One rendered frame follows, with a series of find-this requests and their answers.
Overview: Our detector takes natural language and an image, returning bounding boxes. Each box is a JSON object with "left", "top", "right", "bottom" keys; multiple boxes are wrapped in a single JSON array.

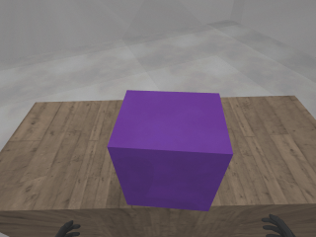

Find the robot left hand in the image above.
[{"left": 55, "top": 220, "right": 81, "bottom": 237}]

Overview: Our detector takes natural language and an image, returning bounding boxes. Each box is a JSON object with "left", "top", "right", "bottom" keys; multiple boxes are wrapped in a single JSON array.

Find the robot right hand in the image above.
[{"left": 261, "top": 214, "right": 296, "bottom": 237}]

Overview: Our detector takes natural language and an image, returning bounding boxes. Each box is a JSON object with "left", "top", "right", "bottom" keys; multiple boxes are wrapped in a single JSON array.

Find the carton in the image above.
[{"left": 107, "top": 90, "right": 233, "bottom": 211}]

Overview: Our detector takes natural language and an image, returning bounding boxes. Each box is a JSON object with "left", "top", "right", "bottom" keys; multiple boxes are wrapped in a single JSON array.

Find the pedestal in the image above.
[{"left": 0, "top": 95, "right": 316, "bottom": 237}]

